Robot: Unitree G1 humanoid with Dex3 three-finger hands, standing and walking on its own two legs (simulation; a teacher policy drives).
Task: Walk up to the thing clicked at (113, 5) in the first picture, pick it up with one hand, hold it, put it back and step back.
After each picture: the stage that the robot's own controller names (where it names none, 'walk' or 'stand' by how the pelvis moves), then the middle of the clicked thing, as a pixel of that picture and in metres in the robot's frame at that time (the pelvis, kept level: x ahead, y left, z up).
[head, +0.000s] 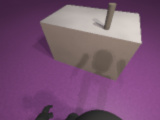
stand; (109, 17) +1.00 -0.10 +0.13
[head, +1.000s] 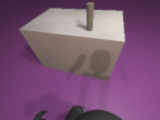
walk; (89, 18) +0.91 +0.13 +0.15
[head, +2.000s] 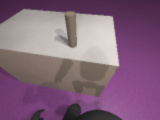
stand; (71, 31) +0.57 +0.22 +0.16
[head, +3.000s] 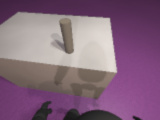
walk; (67, 38) +0.53 +0.22 +0.13
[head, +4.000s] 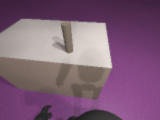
stand; (67, 39) +0.58 +0.25 +0.13
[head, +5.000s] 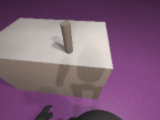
stand; (67, 39) +0.57 +0.24 +0.13
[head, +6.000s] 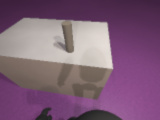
stand; (68, 38) +0.58 +0.24 +0.13
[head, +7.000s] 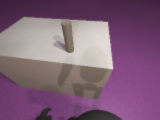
stand; (68, 38) +0.57 +0.24 +0.13
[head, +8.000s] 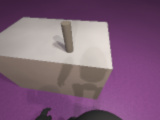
rise first; (68, 38) +0.57 +0.24 +0.13
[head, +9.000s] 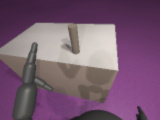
rise first; (74, 40) +0.58 +0.24 +0.13
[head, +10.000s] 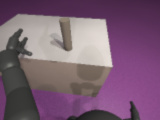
go down; (66, 36) +0.59 +0.22 +0.13
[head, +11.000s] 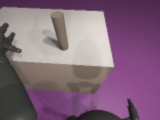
go down; (61, 34) +0.55 +0.22 +0.15
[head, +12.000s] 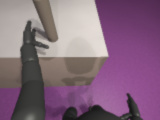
close in; (48, 22) +0.57 +0.25 +0.18
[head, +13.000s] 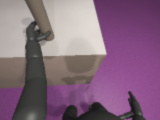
lift; (42, 20) +0.57 +0.25 +0.19
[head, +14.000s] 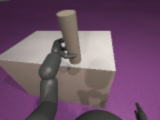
lift; (71, 42) +0.32 +0.13 +0.33
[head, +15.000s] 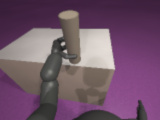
hold; (72, 42) +0.32 +0.13 +0.31
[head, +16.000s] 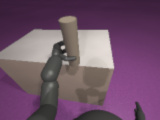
hold; (71, 45) +0.33 +0.14 +0.30
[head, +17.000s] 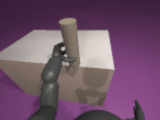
hold; (71, 46) +0.32 +0.14 +0.29
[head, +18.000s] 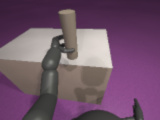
crouch; (70, 38) +0.37 +0.15 +0.31
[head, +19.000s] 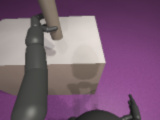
lower; (51, 16) +0.50 +0.20 +0.32
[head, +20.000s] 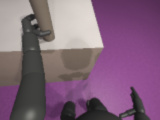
lower; (43, 18) +0.55 +0.21 +0.20
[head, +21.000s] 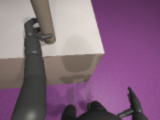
lower; (45, 22) +0.55 +0.21 +0.19
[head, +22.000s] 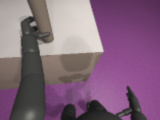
lower; (42, 20) +0.55 +0.22 +0.19
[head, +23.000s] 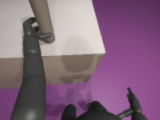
lower; (44, 21) +0.55 +0.22 +0.19
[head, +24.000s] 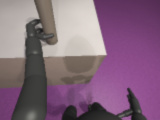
open; (48, 22) +0.55 +0.22 +0.19
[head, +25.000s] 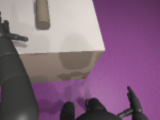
rise; (42, 9) +0.70 +0.25 +0.12
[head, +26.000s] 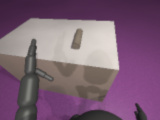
sink last; (78, 38) +0.70 +0.23 +0.07
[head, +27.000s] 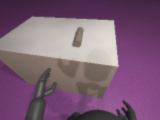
stand; (78, 36) +0.73 +0.23 +0.05
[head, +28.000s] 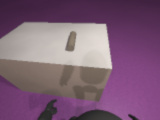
stand; (71, 40) +0.70 +0.25 +0.05
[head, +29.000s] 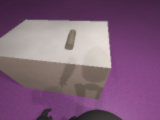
stand; (71, 38) +0.71 +0.26 +0.04
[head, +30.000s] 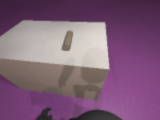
stand; (68, 40) +0.70 +0.29 +0.04
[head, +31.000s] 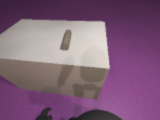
stand; (66, 39) +0.70 +0.30 +0.04
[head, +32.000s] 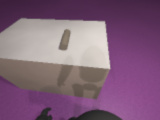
stand; (65, 39) +0.69 +0.31 +0.04
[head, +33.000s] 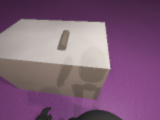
walk; (64, 39) +0.69 +0.32 +0.04
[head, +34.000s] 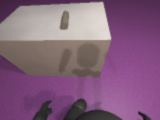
walk; (65, 19) +0.89 +0.37 +0.06
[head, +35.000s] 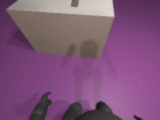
walk; out of the picture +1.25 +0.32 +0.07
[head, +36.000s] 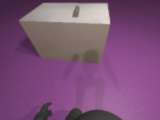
stand; (76, 11) +1.32 +0.35 +0.06
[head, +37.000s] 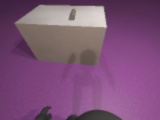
stand; (73, 14) +1.30 +0.37 +0.04
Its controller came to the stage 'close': yes
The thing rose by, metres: 0.19
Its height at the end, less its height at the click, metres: -0.09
